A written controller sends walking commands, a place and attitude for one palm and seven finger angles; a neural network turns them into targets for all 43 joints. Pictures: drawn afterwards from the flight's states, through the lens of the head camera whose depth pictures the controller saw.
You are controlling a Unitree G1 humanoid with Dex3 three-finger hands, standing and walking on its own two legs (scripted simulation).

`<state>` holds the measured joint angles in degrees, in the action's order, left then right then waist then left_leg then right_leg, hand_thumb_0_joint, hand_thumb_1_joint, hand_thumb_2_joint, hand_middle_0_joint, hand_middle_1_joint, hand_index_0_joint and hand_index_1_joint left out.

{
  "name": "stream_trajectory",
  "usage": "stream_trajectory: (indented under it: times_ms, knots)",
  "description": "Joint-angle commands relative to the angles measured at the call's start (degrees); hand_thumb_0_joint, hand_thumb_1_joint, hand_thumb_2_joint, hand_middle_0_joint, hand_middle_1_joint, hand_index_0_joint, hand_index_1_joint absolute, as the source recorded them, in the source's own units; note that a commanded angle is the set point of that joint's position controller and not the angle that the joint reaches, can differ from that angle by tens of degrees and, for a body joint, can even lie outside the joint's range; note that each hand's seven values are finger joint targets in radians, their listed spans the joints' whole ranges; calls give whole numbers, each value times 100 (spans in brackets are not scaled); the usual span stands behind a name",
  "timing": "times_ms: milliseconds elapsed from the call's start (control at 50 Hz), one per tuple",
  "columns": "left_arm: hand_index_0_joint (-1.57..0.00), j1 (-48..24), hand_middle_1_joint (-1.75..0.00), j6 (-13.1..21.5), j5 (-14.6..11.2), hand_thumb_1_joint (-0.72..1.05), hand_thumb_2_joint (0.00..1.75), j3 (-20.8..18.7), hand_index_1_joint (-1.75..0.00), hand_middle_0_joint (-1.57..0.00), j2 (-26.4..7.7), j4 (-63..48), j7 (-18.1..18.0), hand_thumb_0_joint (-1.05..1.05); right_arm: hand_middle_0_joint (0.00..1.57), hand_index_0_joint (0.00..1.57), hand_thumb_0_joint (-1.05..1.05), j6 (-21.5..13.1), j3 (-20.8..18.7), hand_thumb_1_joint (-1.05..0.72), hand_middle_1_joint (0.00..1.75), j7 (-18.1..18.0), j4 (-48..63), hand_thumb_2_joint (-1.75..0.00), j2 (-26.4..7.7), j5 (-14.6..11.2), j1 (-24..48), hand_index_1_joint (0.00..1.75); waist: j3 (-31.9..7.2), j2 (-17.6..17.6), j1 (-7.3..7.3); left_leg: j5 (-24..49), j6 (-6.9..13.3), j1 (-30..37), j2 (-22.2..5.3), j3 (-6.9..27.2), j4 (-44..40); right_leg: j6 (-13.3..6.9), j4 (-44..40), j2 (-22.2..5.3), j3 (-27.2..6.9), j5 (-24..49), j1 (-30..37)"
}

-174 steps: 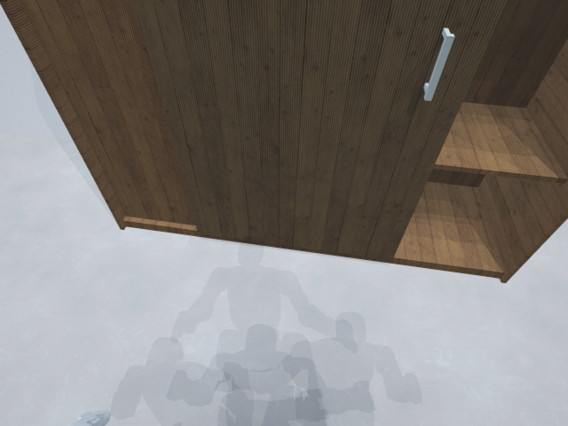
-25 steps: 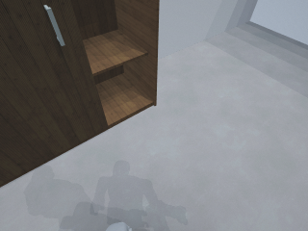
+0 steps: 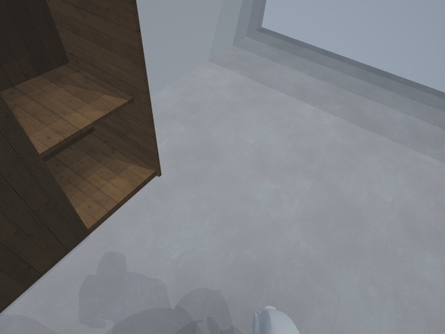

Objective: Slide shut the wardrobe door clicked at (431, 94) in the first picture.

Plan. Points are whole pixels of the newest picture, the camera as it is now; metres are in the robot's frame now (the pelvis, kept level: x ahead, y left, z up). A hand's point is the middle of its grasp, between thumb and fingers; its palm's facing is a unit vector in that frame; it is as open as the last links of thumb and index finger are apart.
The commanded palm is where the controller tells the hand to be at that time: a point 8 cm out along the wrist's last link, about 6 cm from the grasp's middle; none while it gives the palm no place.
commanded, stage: walk to a spot facing it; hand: left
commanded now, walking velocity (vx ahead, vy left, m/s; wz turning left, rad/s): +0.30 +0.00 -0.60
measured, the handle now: out of the picture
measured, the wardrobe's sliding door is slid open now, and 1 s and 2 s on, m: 0.46 0.46 0.46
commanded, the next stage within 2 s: turn to face it in 0.34 s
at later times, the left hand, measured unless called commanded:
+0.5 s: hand (175, 254) +0.32 +0.12 -0.17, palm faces -0.24 -0.94 -0.22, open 7.3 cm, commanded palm none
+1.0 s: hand (160, 232) +0.38 +0.17 -0.18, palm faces -0.05 -0.98 -0.21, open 7.4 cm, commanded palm none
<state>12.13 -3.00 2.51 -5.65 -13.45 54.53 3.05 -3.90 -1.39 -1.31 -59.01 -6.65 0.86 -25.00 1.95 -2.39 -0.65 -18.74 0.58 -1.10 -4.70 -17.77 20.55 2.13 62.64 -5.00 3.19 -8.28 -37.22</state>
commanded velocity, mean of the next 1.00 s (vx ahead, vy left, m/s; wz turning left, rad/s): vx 0.10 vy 0.00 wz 0.11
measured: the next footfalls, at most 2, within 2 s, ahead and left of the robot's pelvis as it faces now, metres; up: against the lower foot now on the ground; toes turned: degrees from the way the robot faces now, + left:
right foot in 0.22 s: +0.25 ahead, -0.13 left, +0.00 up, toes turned -16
left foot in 0.68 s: +0.41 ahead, +0.04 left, +0.00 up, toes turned -7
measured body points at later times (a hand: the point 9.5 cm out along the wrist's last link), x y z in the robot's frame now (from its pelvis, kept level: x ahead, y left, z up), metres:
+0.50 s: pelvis +0.20 -0.05 -0.01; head +0.23 -0.06 +0.44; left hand +0.33 +0.17 -0.15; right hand +0.24 -0.31 -0.14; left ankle +0.31 +0.10 -0.67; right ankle +0.21 -0.12 -0.74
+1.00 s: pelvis +0.31 -0.02 +0.00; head +0.34 -0.01 +0.44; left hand +0.38 +0.22 -0.16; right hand +0.33 -0.27 -0.14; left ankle +0.37 +0.05 -0.74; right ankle +0.27 -0.18 -0.68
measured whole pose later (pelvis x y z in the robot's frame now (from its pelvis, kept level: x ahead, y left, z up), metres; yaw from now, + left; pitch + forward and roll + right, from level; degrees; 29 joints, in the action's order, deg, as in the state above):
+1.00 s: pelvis +0.31 -0.02 +0.00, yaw -5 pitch +1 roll -2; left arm 12.5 -2.3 1.4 -4.4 -11.8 56.4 -1.0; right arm 1.5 -3.1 -0.3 -55.9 -10.5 1.0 -13.3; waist 2.2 -0.8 -0.8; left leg -8.3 4.1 -19.0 2.8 0.7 26.2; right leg 3.7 56.0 -3.4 -0.4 -23.1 -25.5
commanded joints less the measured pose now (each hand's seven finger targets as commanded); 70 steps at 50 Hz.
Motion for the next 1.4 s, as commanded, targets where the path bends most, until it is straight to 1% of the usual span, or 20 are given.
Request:
stream_trajectory:
  times_ms: [0, 100, 160, 180, 200, 220, 280, 340, 620, 640, 680, 720, 800, 1060, 1160, 1180, 1200, 1220, 1300, 1380]
  knots:
    - [-20, -1230, -30, 227, -59, 90, 90, 108, -30, -20, 138, -695, 56, 0, 20, 20, 0, -109, -222, -90, 30, -63, 20, -90, -907, 68, -688, 30, 643, 862, -333, 2555, 506, 570, -1596, 639, -759, -67, -1079, -66, 308, -144, -846]
    - [-20, -1260, -30, 329, -72, 90, 90, 110, -30, -20, 110, -687, 34, 0, 20, 20, 0, -58, -273, -90, 30, -53, -39, -90, -1038, 98, -638, 30, 489, 1014, -177, 4792, 419, 655, -1615, 47, 89, -485, -2183, 422, 736, -558, 281]
    - [-20, 593, -30, 483, -44, 90, 90, -57, -30, -20, -372, -176, -43, 0, 20, 20, 0, -34, -350, -90, 30, -5, 193, -90, -1386, 8, -168, 30, -731, 980, 756, 5638, 30, -4, -1417, -300, 2747, -808, -3068, 847, 971, -210, 3101]
    - [-20, 1281, -30, 546, -40, 90, 90, -185, -30, -20, -1020, 2, -111, 0, 20, 20, 0, -17, -298, -90, 30, 87, 327, -90, -1097, -102, -271, 30, -1479, 37, 1000, 2465, -204, -1846, -1056, -111, 4479, -1221, -3254, -356, -578, 66, 5160]
    - [-20, 1652, -30, 568, -163, 90, 90, -275, -30, -20, -1570, 34, -215, 0, 20, 20, 0, -33, -234, -90, 30, 49, 614, -90, -708, -136, -229, 30, -2015, -921, 928, -1636, -483, -3561, -87, 501, 6553, -1943, -3676, -2032, -3644, 1599, 5961]
    - [-20, 1373, -30, 510, -257, 90, 90, -292, -30, -20, -1583, -64, -276, 0, 20, 20, 0, -40, -276, -90, 30, 16, 706, -90, -938, -83, 244, 30, -1651, -364, 914, -1126, -309, -3756, -314, 1473, 6556, -1869, -4116, -1909, -3131, 1630, 5141]
    - [-20, 172, -30, 551, -228, 90, 90, -74, -30, -20, -876, -374, -326, 0, 20, 20, 0, 126, -279, -90, 30, 21, 659, -90, -881, 44, 578, 30, -356, 320, 212, -104, -374, -3358, -766, 1689, 5879, -1525, -4581, -1314, -2161, 624, 2781]
    - [-20, -113, -30, 625, -130, 90, 90, -35, -30, -20, -730, -385, -336, 0, 20, 20, 0, 294, -254, -90, 30, 36, 576, -90, -706, 82, 235, 30, -333, 129, -189, -5, -483, -2879, -686, 1549, 4970, -1383, -4654, -800, -1352, 887, 1908]
    - [-20, 546, -30, 598, -167, 90, 90, 215, -30, -20, -381, 185, -479, 0, 20, 20, 0, 206, -68, -90, 30, 110, 569, -90, -660, -3, 1391, 30, -210, -312, 60, 1216, -267, -1499, 104, 1444, 1033, -829, -3986, -579, -618, 2148, 2881]
    - [-20, 643, -30, 561, -174, 90, 90, 218, -30, -20, -351, 213, -503, 0, 20, 20, 0, 179, -95, -90, 30, 116, 460, -90, -846, 20, 1119, 30, -360, 32, -3, 2119, -192, -981, 37, 1623, 648, -638, -3466, -449, -505, 1807, 2812]
    - [-20, 1078, -30, 474, -222, 90, 90, 243, -30, -20, -84, 196, -515, 0, 20, 20, 0, 239, -234, -90, 30, 100, 454, -90, -1547, 65, 811, 30, -659, 1577, 59, 4332, 657, 5, -1454, 3191, 450, -111, -2018, 295, 238, -1571, 1635]
    - [-20, 682, -30, 381, -183, 90, 90, 216, -30, -20, -291, 135, -529, 0, 20, 20, 0, 337, -224, -90, 30, 6, 447, -90, -1520, 46, 849, 30, -539, 1651, -81, 3187, 1115, -525, -1641, 4046, -316, 10, -447, 321, -242, -2789, 1198]
    - [-20, 367, -30, 316, -139, 90, 90, 96, -30, -20, -242, 35, -413, 0, 20, 20, 0, 367, -261, -90, 30, 21, 639, -90, -1370, 36, 1317, 30, -370, 746, 90, 1708, 940, -1097, -1016, 3376, -495, 58, -113, 98, -335, -1770, 958]
    - [-20, -190, -30, 162, -183, 90, 90, 0, -30, -20, -244, -524, -449, 0, 20, 20, 0, 498, -546, -90, 30, 57, 786, -90, -1632, 69, 961, 30, -563, 1186, -116, 965, 970, -1244, -650, 4211, -377, 160, -1359, 364, -408, -1687, 1214]
    - [-20, 393, -30, 192, -241, 90, 90, -21, -30, -20, -387, -515, -493, 0, 20, 20, 0, 579, -626, -90, 30, 103, 979, -90, -1649, 48, 1236, 30, -725, 1181, 187, 884, 596, -1987, -216, 4260, -68, 16, -3388, 563, -308, -1019, 2860]
    - [-20, 647, -30, 218, -216, 90, 90, -72, -30, -20, -599, -480, -515, 0, 20, 20, 0, 601, -618, -90, 30, 133, 1037, -90, -1481, 12, 1324, 30, -666, 701, 326, 220, 285, -2735, 104, 3909, 329, -129, -4255, 199, -568, -872, 3653]
    - [-20, 618, -30, 269, -110, 90, 90, -165, -30, -20, -1155, -594, -562, 0, 20, 20, 0, 607, -571, -90, 30, 151, 1145, -90, -1097, -40, 1224, 30, -572, -853, 346, -821, -168, -3911, 774, 2850, 1795, -614, -5135, -1365, -2199, -1863, 4212]
    - [-20, 219, -30, 227, -123, 90, 90, -108, -30, -20, -1358, -763, -550, 0, 20, 20, 0, 575, -584, -90, 30, 134, 1249, -90, -1160, 62, 1249, 30, -255, -1284, 257, -1206, -324, -3982, 931, 2166, 3135, -1083, -5321, -2355, -2724, -1864, 3227]
    - [-20, -592, -30, 355, -158, 90, 90, 75, -30, -20, -589, -926, -518, 0, 20, 20, 0, 699, -564, -90, 30, 268, 888, -90, -1132, 71, 978, 30, 356, -529, -278, -135, -392, -3501, 375, 1988, 4815, -756, -4709, -1225, -775, 259, 2249]
    - [-20, 191, -30, 405, -152, 90, 90, 77, -30, -20, -695, -730, -509, 0, 20, 20, 0, 722, -497, -90, 30, 267, 989, -90, -1128, 56, 1367, 30, -57, -704, 59, -151, -574, -3569, 283, 1739, 4675, -823, -4231, -1275, -279, 2025, 3287]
